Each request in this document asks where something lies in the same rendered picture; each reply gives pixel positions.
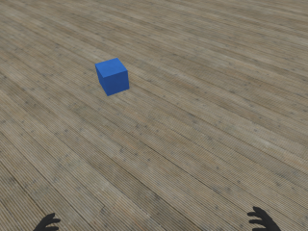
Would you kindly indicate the robot right hand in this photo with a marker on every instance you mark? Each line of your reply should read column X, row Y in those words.
column 265, row 220

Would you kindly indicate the robot left hand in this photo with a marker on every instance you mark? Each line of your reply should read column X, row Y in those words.
column 46, row 221

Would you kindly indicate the carton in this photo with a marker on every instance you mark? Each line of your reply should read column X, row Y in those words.
column 112, row 76

